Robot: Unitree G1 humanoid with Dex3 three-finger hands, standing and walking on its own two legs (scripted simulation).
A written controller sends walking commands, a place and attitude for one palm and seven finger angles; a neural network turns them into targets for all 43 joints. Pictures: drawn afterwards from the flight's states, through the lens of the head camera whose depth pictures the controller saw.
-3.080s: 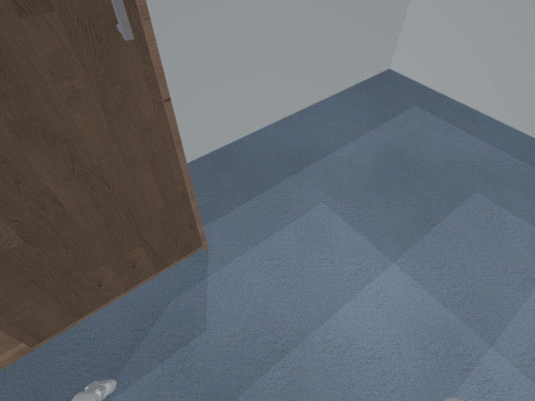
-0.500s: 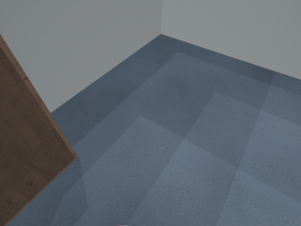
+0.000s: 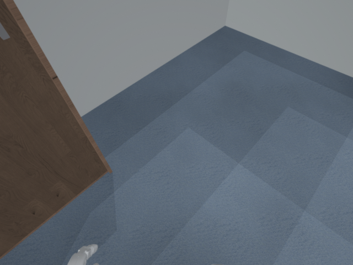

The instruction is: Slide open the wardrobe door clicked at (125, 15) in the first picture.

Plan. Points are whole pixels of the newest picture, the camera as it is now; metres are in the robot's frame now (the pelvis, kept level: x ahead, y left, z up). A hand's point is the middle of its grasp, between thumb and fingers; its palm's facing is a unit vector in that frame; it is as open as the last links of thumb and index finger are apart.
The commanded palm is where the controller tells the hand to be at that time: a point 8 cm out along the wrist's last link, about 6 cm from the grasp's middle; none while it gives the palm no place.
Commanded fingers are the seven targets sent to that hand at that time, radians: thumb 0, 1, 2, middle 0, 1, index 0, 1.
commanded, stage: turn to face it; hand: right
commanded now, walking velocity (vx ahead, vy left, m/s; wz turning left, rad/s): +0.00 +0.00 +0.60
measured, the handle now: out of the picture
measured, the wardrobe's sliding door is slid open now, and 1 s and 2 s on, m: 0.00 0.00 0.00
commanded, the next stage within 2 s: take the last steps up to it in 1.20 s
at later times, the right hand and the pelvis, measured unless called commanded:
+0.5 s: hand (262, 260) +0.16 -0.21 -0.17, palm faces -0.30 +0.93 -0.20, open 7.3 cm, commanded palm none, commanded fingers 0.00 -0.90 -0.90 0.20 0.30 0.20 0.30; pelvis +0.00 -0.04 +0.00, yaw +19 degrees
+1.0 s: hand (225, 250) +0.18 -0.12 -0.16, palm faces -0.52 +0.82 -0.23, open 7.3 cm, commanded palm none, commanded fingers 0.00 -0.90 -0.90 0.20 0.30 0.20 0.30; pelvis +0.00 +0.00 +0.00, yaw +35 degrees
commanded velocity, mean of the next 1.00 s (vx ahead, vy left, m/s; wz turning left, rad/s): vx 0.00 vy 0.00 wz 0.54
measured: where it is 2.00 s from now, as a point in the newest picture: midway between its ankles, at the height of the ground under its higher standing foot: outside the picture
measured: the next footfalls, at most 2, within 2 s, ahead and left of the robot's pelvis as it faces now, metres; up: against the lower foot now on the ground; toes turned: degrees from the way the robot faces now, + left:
right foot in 0.06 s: +0.04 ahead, -0.12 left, +0.00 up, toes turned +1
left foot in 0.64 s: -0.01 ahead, +0.11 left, +0.00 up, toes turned +32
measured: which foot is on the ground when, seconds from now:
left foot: down 0.00-0.06, up 0.08-0.62, down 0.64-1.00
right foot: up 0.00-0.04, down 0.06-0.64, up 0.66-1.00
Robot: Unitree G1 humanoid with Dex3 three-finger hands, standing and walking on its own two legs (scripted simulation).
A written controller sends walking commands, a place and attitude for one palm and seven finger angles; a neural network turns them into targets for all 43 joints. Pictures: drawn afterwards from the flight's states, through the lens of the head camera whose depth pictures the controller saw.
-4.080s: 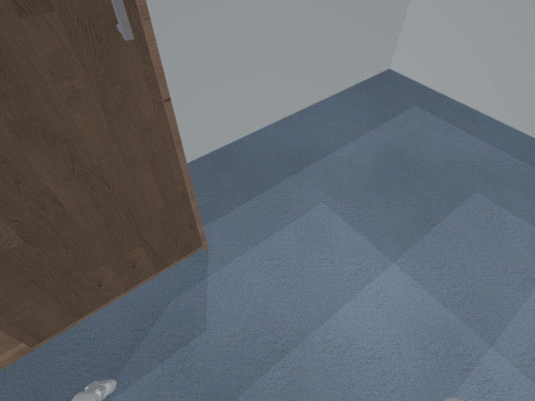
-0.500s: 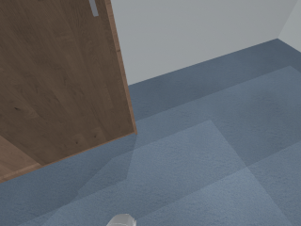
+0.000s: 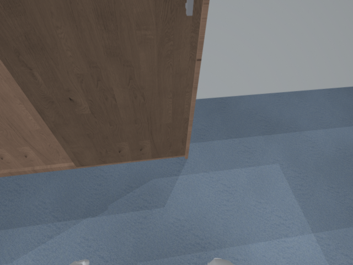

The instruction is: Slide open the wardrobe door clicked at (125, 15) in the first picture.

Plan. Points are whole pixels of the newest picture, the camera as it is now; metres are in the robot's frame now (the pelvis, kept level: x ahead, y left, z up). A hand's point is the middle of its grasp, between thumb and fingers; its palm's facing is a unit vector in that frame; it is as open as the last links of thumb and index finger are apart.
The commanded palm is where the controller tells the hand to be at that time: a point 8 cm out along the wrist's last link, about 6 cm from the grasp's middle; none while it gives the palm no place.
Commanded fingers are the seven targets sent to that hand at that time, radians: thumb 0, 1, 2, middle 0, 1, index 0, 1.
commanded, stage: turn to face it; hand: right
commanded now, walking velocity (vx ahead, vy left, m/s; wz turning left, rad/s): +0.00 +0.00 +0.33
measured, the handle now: out of the picture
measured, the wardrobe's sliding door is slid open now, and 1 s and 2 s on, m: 0.00 0.00 0.00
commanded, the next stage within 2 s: take the last steps up to it in 0.20 s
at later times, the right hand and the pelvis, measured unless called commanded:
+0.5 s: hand out of the picture +0.09 -0.25 -0.17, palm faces -0.17 +0.97 -0.17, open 7.3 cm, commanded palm none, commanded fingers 0.00 -0.90 -0.90 0.20 0.30 0.20 0.30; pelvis +0.01 -0.06 +0.01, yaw +12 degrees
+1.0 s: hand (244, 264) +0.16 -0.17 -0.17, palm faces -0.13 +0.97 -0.22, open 7.1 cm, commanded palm none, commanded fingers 0.00 -0.90 -0.90 0.20 0.30 0.20 0.30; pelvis +0.10 +0.01 +0.00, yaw +10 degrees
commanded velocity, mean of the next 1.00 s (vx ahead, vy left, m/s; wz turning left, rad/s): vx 0.22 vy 0.01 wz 0.09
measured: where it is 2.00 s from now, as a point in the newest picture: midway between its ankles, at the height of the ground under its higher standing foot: (176, 249)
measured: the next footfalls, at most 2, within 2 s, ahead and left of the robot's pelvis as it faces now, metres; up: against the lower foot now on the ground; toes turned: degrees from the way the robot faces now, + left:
right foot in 0.14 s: +0.05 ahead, -0.13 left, +0.00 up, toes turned +1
left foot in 0.76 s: +0.06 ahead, +0.12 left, +0.00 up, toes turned +19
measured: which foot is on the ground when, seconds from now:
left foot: down 0.00-0.14, up 0.16-0.74, down 0.76-1.00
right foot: up 0.00-0.12, down 0.14-0.76, up 0.78-1.00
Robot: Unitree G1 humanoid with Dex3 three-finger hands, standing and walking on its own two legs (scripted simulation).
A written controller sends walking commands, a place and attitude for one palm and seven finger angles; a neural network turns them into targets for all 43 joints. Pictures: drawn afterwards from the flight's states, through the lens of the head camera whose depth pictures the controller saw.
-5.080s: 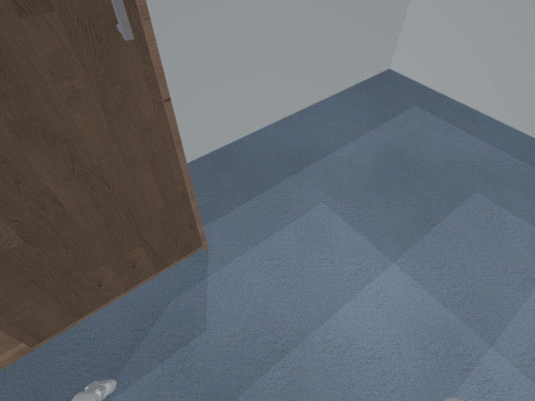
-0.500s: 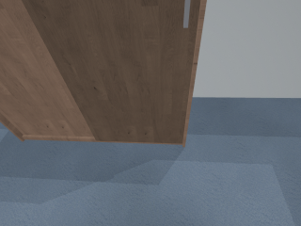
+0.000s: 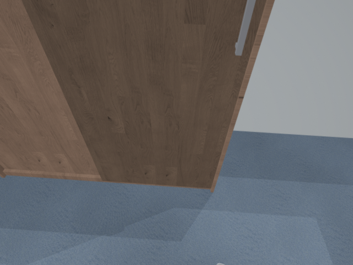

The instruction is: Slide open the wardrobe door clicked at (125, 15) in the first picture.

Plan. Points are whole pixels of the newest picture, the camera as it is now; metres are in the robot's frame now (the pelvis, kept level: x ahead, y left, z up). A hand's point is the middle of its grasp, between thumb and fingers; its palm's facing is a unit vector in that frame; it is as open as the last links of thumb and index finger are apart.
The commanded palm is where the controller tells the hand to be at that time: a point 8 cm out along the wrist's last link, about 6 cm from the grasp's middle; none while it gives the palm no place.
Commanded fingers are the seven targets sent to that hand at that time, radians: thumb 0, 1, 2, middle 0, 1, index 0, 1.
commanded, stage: take the last steps up to it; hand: right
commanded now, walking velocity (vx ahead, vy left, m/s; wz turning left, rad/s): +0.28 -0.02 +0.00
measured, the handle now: (243, 25) +0.68 -0.12 +0.25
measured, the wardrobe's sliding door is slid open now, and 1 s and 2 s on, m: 0.00 0.00 0.00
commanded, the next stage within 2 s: come to a stop and stand still in 0.28 s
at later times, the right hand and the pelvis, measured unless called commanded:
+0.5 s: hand (268, 255) +0.22 -0.24 -0.18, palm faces +0.02 +0.98 -0.19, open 7.3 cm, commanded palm none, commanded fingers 0.00 -0.90 -0.90 0.20 0.30 0.20 0.30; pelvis +0.17 -0.06 +0.00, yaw +2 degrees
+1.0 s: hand (266, 251) +0.23 -0.24 -0.19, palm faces +0.06 +0.98 -0.19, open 7.3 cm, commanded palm none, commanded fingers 0.00 -0.90 -0.90 0.20 0.30 0.20 0.30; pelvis +0.15 -0.06 -0.02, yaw +0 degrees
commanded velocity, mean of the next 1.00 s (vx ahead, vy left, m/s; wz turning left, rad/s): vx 0.00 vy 0.00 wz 0.01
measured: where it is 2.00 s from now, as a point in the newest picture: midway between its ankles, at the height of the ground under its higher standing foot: outside the picture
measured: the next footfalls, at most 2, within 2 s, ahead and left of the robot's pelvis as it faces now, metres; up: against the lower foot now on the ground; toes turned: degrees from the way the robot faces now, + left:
right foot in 0.16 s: +0.19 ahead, -0.14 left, +0.00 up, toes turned -9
left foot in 0.62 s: +0.29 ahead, +0.08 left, +0.00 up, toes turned +8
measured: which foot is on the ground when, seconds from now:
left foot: down 0.00-0.18, up 0.20-0.60, down 0.62-1.00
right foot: up 0.00-0.14, down 0.16-0.64, up 0.66-0.98, down 1.00-1.00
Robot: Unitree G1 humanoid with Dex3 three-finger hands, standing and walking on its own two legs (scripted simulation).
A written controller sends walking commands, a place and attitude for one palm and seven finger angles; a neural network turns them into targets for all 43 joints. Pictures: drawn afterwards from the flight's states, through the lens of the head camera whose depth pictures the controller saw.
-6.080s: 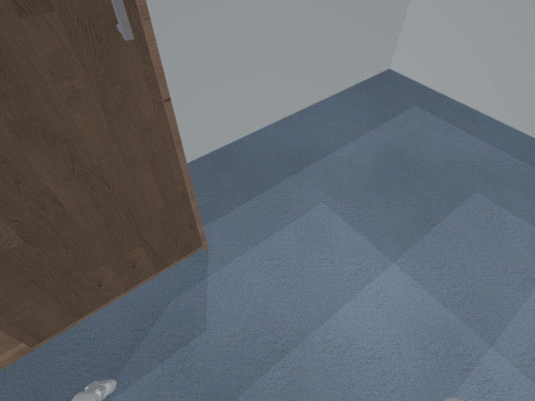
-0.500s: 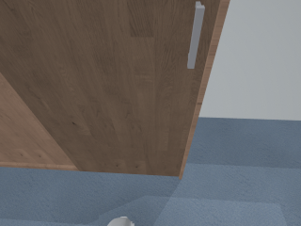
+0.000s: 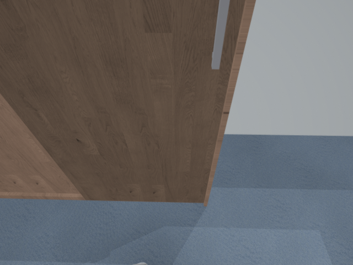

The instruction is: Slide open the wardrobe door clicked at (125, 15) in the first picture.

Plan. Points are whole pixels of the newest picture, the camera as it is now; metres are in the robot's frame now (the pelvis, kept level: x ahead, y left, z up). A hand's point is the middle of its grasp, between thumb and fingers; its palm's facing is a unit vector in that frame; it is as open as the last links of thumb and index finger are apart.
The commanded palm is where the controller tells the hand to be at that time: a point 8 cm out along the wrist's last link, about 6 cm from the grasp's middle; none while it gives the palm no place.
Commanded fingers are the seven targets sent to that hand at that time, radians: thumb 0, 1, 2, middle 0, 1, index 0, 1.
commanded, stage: come to a stop and stand still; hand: right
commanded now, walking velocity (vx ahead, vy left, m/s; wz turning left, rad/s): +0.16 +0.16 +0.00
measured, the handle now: (218, 31) +0.53 -0.07 +0.27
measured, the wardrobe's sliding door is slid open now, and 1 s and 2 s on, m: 0.00 0.00 0.00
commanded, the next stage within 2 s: look again from close up in 1.68 s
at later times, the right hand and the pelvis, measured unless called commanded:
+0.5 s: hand out of the picture +0.02 -0.16 -0.16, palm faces +0.01 +0.98 -0.21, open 7.3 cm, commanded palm none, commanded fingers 0.00 -0.90 -0.90 0.20 0.30 0.20 0.30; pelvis +0.01 +0.01 +0.01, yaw +0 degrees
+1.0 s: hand out of the picture -0.03 -0.14 -0.16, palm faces +0.02 +0.99 -0.17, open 7.3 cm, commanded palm none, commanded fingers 0.00 -0.90 -0.90 0.20 0.30 0.20 0.30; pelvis -0.02 +0.01 +0.01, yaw +0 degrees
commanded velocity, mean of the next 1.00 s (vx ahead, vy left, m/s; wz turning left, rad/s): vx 0.02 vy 0.03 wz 0.00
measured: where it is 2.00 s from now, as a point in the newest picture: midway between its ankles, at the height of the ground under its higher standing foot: outside the picture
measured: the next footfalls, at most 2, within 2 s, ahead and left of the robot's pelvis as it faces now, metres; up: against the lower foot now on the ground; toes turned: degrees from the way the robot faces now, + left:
left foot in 0.38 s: +0.03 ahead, +0.12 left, +0.00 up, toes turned +5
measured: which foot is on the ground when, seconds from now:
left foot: down 0.00-0.00, up 0.02-0.36, down 0.38-1.00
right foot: down 0.00-1.00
